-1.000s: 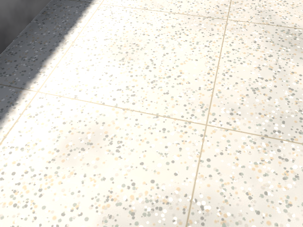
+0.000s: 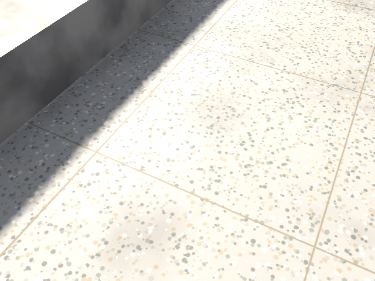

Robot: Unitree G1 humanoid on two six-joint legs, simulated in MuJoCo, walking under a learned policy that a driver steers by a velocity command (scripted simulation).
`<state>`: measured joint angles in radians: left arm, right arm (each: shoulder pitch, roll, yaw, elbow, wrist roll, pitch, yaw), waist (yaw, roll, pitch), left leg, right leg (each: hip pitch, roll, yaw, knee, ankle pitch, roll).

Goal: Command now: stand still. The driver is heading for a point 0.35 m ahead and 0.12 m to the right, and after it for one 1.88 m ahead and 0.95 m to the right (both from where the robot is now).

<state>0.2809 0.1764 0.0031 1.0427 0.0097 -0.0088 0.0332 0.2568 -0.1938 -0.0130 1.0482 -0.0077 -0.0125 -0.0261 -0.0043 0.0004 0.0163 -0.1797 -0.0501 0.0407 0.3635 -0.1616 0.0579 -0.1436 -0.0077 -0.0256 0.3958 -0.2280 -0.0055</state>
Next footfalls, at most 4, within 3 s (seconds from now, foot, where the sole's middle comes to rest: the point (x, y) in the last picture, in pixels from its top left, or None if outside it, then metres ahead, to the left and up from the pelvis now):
0.98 right None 0.40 -0.07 -0.78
1.62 left None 0.46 0.09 -0.78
2.10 right None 0.31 -0.06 -0.78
2.38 left None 0.47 0.10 -0.78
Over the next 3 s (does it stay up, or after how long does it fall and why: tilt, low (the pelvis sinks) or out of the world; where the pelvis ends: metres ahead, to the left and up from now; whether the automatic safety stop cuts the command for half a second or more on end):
stays up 0.37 0.05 0.00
